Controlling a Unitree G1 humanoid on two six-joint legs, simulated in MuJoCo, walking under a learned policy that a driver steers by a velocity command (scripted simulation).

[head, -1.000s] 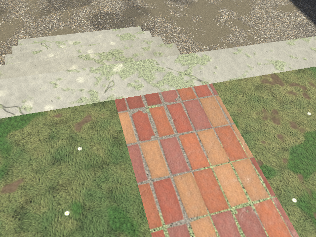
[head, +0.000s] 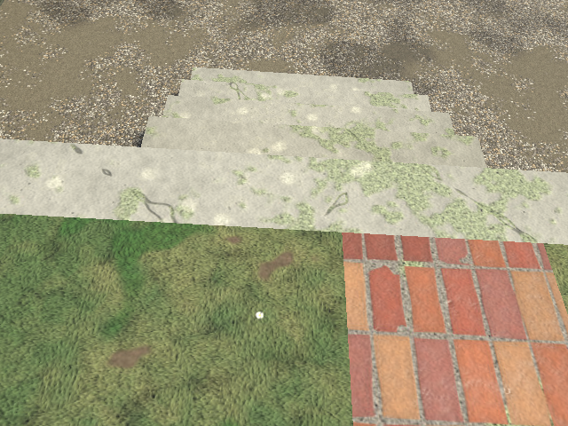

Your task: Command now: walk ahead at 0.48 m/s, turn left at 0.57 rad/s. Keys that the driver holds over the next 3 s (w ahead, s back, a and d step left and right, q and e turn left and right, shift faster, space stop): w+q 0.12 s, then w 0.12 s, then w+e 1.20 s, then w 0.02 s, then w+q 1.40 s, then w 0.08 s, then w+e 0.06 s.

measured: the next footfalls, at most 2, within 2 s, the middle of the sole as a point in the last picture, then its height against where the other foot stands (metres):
right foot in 0.18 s outside the picture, level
left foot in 0.64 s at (209, 405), level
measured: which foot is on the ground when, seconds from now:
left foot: down 0.00-0.20, up 0.22-0.62, down 0.64-1.00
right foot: up 0.00-0.16, down 0.18-0.66, up 0.68-1.00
